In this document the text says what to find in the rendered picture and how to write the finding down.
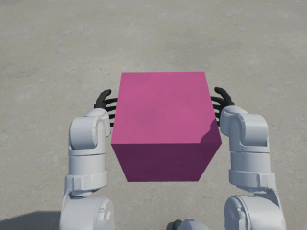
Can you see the right robot foot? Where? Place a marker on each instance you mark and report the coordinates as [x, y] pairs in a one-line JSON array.
[[176, 224]]

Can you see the left robot forearm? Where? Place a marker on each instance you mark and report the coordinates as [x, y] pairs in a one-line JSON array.
[[87, 162]]

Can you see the right robot upper arm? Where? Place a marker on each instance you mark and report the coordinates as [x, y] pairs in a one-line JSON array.
[[252, 212]]

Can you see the right robot forearm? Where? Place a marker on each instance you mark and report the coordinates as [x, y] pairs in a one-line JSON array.
[[249, 146]]

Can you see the robot right hand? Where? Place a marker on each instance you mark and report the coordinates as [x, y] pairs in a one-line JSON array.
[[224, 102]]

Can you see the robot left hand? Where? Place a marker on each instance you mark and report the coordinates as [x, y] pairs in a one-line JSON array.
[[102, 103]]

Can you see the left robot upper arm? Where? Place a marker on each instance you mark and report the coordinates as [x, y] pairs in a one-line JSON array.
[[88, 213]]

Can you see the robot right thigh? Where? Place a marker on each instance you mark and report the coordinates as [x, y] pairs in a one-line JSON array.
[[192, 225]]

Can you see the carton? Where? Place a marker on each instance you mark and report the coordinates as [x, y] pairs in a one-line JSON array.
[[165, 128]]

